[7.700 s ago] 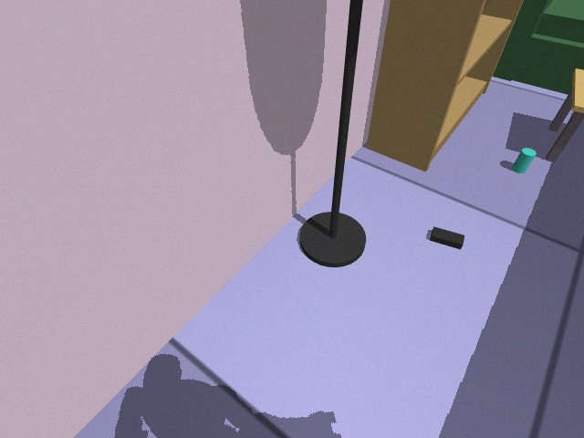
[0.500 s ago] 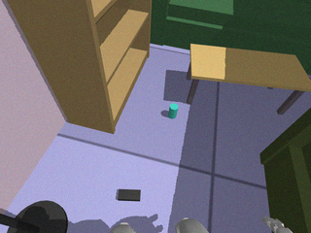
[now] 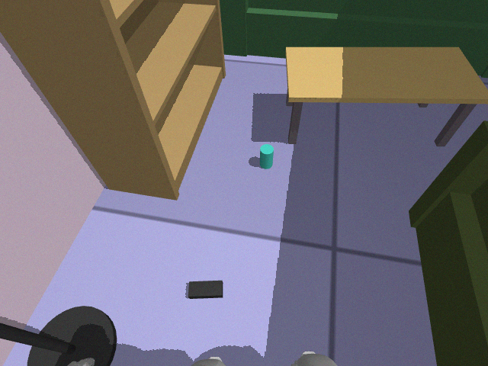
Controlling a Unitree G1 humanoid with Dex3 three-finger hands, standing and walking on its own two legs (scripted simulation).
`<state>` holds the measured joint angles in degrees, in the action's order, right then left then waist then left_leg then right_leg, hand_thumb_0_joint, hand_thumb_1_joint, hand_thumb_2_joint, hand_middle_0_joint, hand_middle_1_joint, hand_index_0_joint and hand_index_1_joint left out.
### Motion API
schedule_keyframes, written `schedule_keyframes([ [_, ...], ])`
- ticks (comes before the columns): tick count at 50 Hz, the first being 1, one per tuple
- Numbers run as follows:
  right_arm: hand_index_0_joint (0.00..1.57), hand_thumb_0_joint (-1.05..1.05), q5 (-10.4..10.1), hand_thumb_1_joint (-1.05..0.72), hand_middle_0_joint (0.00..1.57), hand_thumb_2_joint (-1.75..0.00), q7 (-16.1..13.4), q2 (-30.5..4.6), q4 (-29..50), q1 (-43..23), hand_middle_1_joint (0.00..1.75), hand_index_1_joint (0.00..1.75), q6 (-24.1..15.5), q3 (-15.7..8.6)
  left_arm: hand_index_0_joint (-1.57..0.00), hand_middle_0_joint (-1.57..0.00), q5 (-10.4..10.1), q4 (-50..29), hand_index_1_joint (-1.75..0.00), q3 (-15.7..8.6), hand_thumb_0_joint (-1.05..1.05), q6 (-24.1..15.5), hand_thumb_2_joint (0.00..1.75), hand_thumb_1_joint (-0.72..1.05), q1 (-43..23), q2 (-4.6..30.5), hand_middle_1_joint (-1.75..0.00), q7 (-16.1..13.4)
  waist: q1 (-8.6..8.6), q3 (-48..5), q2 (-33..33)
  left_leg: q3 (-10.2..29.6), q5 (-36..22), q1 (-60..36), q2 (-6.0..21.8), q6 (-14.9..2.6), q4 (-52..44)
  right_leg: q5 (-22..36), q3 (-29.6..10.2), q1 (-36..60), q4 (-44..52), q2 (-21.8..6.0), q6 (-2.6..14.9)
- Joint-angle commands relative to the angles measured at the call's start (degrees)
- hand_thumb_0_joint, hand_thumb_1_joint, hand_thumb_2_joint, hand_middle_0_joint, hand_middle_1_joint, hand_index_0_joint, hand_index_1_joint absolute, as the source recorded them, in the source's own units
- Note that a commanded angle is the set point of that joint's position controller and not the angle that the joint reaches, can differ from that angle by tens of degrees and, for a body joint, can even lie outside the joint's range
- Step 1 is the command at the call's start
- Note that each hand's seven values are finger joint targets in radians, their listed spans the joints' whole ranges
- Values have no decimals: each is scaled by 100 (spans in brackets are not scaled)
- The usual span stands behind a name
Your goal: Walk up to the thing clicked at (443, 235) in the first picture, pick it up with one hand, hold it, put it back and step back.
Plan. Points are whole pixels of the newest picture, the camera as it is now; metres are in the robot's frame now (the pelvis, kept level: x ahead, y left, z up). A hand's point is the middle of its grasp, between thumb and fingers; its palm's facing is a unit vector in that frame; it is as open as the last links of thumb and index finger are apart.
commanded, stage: walk up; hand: left
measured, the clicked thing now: (205, 289) +0.46 +0.18 -0.72
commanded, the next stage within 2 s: stand in 1.02 s
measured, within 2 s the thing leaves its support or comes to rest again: neither
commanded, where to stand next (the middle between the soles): +0.08 +0.01 m, yaw +1 degrees
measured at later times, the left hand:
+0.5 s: hand out of the picture +0.05 +0.27 -0.12, palm faces +0.01 -0.93 -0.37, open 7.3 cm
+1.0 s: hand out of the picture +0.10 +0.27 -0.11, palm faces +0.00 -0.93 -0.37, open 7.3 cm
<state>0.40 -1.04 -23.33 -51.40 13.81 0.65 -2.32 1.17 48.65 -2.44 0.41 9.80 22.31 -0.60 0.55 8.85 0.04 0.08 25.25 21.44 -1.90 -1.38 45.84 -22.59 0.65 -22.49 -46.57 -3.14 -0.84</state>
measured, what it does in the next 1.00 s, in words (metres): stands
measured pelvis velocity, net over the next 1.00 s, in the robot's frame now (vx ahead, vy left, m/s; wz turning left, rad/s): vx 0.01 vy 0.01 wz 0.03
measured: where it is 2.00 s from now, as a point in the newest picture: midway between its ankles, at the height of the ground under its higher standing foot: outside the picture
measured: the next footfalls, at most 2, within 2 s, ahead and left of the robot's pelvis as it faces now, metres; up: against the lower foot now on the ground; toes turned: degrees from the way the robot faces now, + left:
none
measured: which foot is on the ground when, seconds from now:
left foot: down 0.00-1.00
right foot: down 0.00-1.00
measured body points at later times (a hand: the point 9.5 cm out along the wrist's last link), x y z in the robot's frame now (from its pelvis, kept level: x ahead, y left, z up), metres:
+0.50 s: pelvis +0.00 +0.00 +0.03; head +0.00 +0.00 +0.48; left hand +0.05 +0.32 -0.10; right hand +0.08 -0.30 -0.10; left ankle +0.02 +0.11 -0.71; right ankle +0.01 -0.14 -0.71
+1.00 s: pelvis +0.01 +0.01 +0.04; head +0.02 +0.01 +0.49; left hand +0.10 +0.32 -0.08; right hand +0.12 -0.29 -0.09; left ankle +0.02 +0.11 -0.71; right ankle +0.01 -0.14 -0.71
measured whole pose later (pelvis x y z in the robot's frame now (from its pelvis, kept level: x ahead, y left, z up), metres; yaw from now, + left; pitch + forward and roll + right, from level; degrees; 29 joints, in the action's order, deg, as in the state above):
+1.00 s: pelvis +0.01 +0.01 +0.04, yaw +2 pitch -2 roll +0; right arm 0.4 1.4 -19.9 -63.9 3.5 0.4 -1.1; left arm 0.8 65.6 0.3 -2.1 3.6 21.1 -0.6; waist 0.1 2.9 0.3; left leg 1.2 11.0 8.2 -1.6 -1.4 21.4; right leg -11.6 -0.3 -5.8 -19.6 -1.7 -1.9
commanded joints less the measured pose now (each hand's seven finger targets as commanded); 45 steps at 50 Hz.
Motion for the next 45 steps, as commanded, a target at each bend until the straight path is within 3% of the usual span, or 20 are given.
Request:
schedule_keyframes([
  [1,20,0,224,-90,20,-90,-8,-1620,482,6,30,30,-286,-524,-20,-20,-161,-342,-30,-198,0,-117,90,90,135,877,-30,-106,-97,-1338,992,2697,-1250,-1656,1411,-758,-2143,471,-272,-934,-568,-43,229],
  [2,20,0,116,-90,20,-90,56,-1885,457,-11,30,30,-279,-536,-20,-20,-141,-211,-30,-334,0,-113,90,90,-217,1262,-30,-188,125,-1201,920,3284,-1350,-722,2094,-1540,-2253,-1638,-322,-482,-830,185,199],
  [3,20,0,141,-90,20,-90,86,-1737,441,-29,30,30,-281,-518,-20,-20,-98,-157,-30,-340,0,-128,90,90,-287,1367,-30,-189,79,-941,569,3134,-1158,-307,2025,-1582,-2318,-1727,-522,-269,-975,131,225],
  [4,20,0,114,-90,20,-90,67,-1439,441,-257,30,30,-294,-405,-20,-20,-116,-60,-30,-323,0,-143,90,90,-285,1252,-30,-150,-26,-770,314,2567,-1277,-256,1688,-1346,-2184,-1340,-535,-193,-842,69,238],
  [6,20,0,90,-90,20,-90,58,-1366,375,-453,30,30,-268,-357,-20,-20,-141,147,-30,-298,0,-234,90,90,63,1158,-30,-96,-172,-793,640,1908,-1198,-63,1316,-932,-2051,-269,-163,274,102,110,223],
  [8,20,0,63,-90,20,-90,107,-1202,313,-568,30,30,-180,-279,-20,-20,-91,373,-30,-295,0,-321,90,90,252,1020,-30,-71,-249,-991,651,1334,-875,205,981,-647,-1754,390,109,1292,1424,362,221],
  [9,20,0,40,-90,20,-90,119,-1020,292,-438,30,30,-151,-210,-20,-20,-24,356,-30,-303,0,-372,90,90,212,1075,-30,-92,-257,-1051,468,1249,-853,487,953,-494,-1558,405,-211,1758,1752,235,316],
  [10,20,0,-3,-90,20,-90,150,-861,297,-428,30,30,-140,-157,-20,-20,61,330,-30,-337,0,-442,90,90,215,1351,-30,-120,-285,-1082,-153,1036,-613,950,596,-197,-1059,-162,-1632,1921,2232,-531,585],
  [11,20,0,28,-90,20,-90,131,-888,230,-550,30,30,-112,-178,-20,-20,62,353,-30,-369,0,-439,90,90,-2,1697,-30,-113,-202,-851,-737,517,197,557,149,-91,-554,-1236,-2520,1005,2770,-1301,1037],
  [12,20,0,59,-90,20,-90,140,-1004,83,-432,30,30,-113,-241,-20,-20,64,237,-30,-330,0,-440,90,90,-435,1664,-30,-84,13,-663,-635,417,266,50,306,-26,-341,-1461,-2611,398,2783,-1522,1245],
  [13,20,0,47,-90,20,-90,168,-980,-54,-261,30,30,-135,-247,-20,-20,27,212,-30,-268,0,-443,90,90,-678,1527,-30,-79,136,-561,-410,430,45,-198,326,-48,-654,-1347,-2166,159,2713,-1340,1125],
  [15,20,0,71,-90,20,-90,209,-953,-183,-250,30,30,-183,-254,-20,-20,11,288,-30,-173,0,-412,90,90,-732,1334,-30,-57,200,-519,-369,581,-419,-994,328,-168,-1516,-1163,-1398,-444,2532,-827,678],
  [17,20,0,106,-90,20,-90,245,-1126,-103,-576,30,30,-234,-276,-20,-20,-23,434,-30,-103,0,-389,90,90,-623,1144,-30,-8,59,-512,-2,1628,721,-630,870,-398,-2468,-754,-628,-231,2015,-103,307],
  [18,20,0,84,-90,20,-90,253,-1151,-104,-620,30,30,-241,-247,-20,-20,-25,505,-30,-103,0,-393,90,90,-528,1127,-30,13,0,-574,-65,1798,1152,-362,1052,-468,-2704,-508,-460,193,1875,19,256],
  [21,20,0,56,-90,20,-90,237,-1026,-238,-895,30,30,-240,-139,-20,-20,-52,706,-30,-95,0,-453,90,90,-349,1114,-30,9,-154,-693,101,1224,224,-188,778,-253,-2559,124,-661,1000,2232,-155,342],
  [23,20,0,49,-90,20,-90,222,-1002,-345,-820,30,30,-248,-132,-20,-20,-57,790,-30,-88,0,-481,90,90,-436,1236,-30,-14,-65,-826,167,980,-526,-440,670,-159,-2438,615,-813,1107,2383,-332,386],
  [30,20,0,-19,-90,20,-90,181,-996,-567,-942,30,30,-239,-142,-20,-20,-103,1067,-30,-5,0,-470,90,90,-476,1228,-30,-65,-78,-1290,152,720,-2632,-1327,759,-148,-2292,2112,-569,1480,2484,-427,261],
  [32,20,0,-27,-90,20,-90,163,-965,-645,-958,30,30,-216,-155,-20,-20,-124,1120,-30,8,0,-450,90,90,-580,1192,-30,-70,-55,-1259,162,693,-2750,-1369,763,-123,-2359,2135,-537,1513,2530,-432,249],
  [40,20,0,-8,-90,20,-90,168,-943,-800,-1241,30,30,-162,-158,-20,-20,-83,1302,-30,38,0,-396,90,90,-738,1147,-30,-73,-74,-1106,92,732,-2158,-1361,788,-104,-2738,1751,-472,1591,2775,-429,199],
  [45,20,0,-16,-90,20,-90,165,-919,-899,-1311,30,30,-172,-159,-20,-20,-56,1399,-30,27,0,-394,90,90,-841,1121,-30,-71,-67,-1107,32,685,-2427,-1411,782,-74,-2782,1902,-468,1712,2892,-432,177],
])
